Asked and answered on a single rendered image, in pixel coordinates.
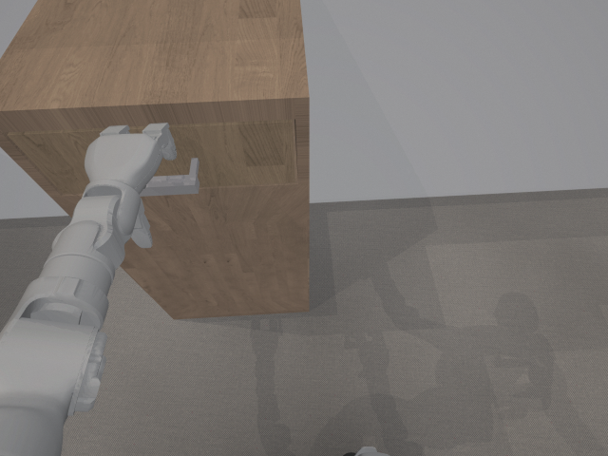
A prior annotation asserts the drawer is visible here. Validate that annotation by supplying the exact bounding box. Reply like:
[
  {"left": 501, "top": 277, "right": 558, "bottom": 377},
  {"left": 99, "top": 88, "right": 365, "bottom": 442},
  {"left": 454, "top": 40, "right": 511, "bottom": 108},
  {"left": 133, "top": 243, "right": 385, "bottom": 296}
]
[{"left": 8, "top": 120, "right": 295, "bottom": 194}]

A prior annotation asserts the handle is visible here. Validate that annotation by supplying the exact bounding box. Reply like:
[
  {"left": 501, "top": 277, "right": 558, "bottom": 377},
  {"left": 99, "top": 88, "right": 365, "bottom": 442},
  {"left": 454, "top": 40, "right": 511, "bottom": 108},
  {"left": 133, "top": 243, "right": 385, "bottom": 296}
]
[{"left": 140, "top": 158, "right": 200, "bottom": 197}]

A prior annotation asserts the robot left upper arm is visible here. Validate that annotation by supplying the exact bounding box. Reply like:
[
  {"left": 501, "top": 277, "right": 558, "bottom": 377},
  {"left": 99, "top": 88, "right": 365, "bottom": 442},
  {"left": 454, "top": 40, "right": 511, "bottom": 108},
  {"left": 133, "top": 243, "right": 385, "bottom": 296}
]
[{"left": 0, "top": 317, "right": 107, "bottom": 456}]

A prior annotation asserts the cabinet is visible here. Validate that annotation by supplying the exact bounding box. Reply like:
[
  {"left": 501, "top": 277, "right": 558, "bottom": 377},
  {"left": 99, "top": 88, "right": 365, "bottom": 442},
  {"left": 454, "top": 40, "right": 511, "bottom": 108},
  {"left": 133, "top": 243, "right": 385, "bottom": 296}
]
[{"left": 0, "top": 0, "right": 310, "bottom": 319}]

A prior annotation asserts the left robot forearm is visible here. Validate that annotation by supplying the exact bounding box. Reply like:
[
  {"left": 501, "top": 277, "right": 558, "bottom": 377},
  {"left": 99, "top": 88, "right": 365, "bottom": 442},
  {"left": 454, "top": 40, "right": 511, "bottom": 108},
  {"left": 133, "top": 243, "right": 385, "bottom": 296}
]
[{"left": 0, "top": 180, "right": 141, "bottom": 351}]

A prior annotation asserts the left robot hand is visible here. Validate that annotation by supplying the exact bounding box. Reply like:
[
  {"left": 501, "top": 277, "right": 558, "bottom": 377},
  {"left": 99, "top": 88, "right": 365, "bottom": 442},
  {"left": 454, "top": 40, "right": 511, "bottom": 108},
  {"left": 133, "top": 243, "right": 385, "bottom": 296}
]
[{"left": 85, "top": 123, "right": 177, "bottom": 248}]

